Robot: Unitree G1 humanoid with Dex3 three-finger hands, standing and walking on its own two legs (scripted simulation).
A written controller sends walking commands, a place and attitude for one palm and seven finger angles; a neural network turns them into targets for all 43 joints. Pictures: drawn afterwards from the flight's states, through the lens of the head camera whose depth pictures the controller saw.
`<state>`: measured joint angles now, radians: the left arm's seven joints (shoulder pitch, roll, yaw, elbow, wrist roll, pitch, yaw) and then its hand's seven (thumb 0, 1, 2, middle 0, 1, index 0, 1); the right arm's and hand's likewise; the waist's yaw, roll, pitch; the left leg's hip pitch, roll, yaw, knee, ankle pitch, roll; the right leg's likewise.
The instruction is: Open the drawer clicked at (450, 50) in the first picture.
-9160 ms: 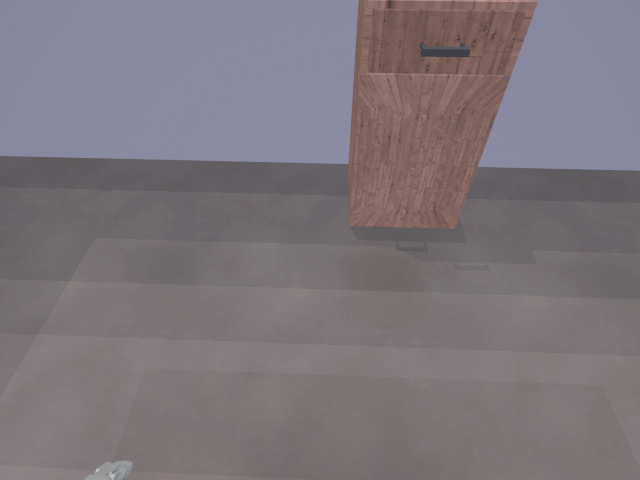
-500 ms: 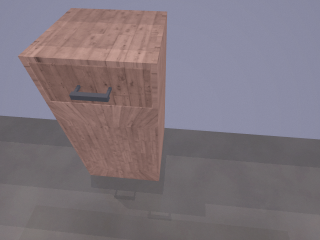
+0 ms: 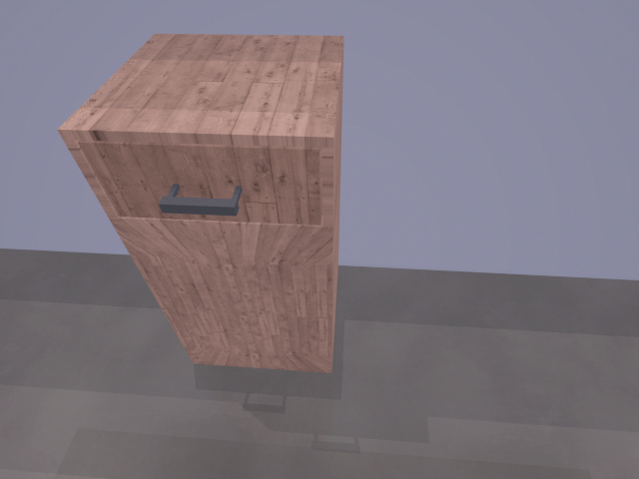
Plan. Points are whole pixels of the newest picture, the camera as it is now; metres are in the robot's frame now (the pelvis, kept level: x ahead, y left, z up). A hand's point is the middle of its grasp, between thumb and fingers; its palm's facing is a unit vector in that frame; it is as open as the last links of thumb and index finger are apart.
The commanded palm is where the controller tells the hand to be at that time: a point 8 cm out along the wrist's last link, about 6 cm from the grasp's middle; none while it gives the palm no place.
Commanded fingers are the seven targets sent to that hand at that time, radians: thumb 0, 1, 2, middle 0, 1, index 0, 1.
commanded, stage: raise the hand with hooked fingers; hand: left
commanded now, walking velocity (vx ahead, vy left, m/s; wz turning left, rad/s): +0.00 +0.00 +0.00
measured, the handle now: (202, 198) +0.57 +0.25 +0.02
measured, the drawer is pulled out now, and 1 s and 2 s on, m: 0.00 0.00 0.00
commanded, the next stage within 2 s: move the hooked fingers above the handle in 1.98 s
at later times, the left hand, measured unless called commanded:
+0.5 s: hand (191, 452) +0.17 +0.17 -0.04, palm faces -0.03 -0.22 -0.97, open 8.6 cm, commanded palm +0.15 +0.21 +0.00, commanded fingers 0.00 0.39 0.68 -0.24 -0.63 -0.24 -0.63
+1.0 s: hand (162, 374) +0.23 +0.21 +0.03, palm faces +0.04 -0.08 -1.00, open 11.6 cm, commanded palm +0.21 +0.21 +0.09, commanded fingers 0.00 -0.20 0.43 -0.28 -1.00 -0.28 -1.00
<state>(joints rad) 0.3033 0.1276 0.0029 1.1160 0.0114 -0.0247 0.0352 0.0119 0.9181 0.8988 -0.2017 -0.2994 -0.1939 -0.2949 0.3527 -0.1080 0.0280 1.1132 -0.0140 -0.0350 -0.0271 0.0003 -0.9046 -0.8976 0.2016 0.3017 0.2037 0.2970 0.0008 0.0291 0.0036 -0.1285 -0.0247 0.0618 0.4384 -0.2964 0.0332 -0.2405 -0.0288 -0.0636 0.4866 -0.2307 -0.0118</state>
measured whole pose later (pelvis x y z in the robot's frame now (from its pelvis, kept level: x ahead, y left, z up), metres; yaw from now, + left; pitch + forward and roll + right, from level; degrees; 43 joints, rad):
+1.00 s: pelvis +0.00 -0.02 -0.02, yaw -1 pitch +6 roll +1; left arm 0.32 0.41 -0.01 -0.14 0.99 -0.03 0.28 0.00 0.02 0.52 -0.29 -0.86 -0.28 -0.86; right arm 0.18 -0.24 0.00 0.59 -0.05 0.11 0.01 0.01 -0.90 -0.90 0.21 0.30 0.21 0.30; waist 0.07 0.06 -0.03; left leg -0.35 0.01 0.08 0.63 -0.38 0.00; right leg -0.47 0.00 -0.05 0.68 -0.31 -0.05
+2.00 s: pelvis -0.01 +0.00 +0.00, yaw +0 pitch +1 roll +0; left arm -0.14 0.53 -0.01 0.00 0.89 -0.07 0.00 0.00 -0.50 0.30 -0.32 -1.20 -0.32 -1.20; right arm 0.16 -0.28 -0.01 0.64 0.01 0.13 0.02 0.01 -0.90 -0.90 0.20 0.30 0.20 0.30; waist 0.10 0.08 0.02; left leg -0.16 -0.03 0.06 0.39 -0.24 0.04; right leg -0.26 -0.03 -0.06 0.41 -0.17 -0.01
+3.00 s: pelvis +0.00 -0.01 -0.01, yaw +0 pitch +9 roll +0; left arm -0.63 0.55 -0.04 0.69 0.99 -0.18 0.06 0.00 -0.49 0.30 -0.32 -1.20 -0.31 -1.20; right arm 0.26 -0.27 -0.05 0.65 0.03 0.14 -0.03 0.01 -0.90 -0.90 0.20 0.30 0.20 0.30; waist 0.01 0.04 -0.05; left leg -0.37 -0.01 0.06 0.53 -0.31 0.03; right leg -0.47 -0.01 -0.06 0.54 -0.22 -0.02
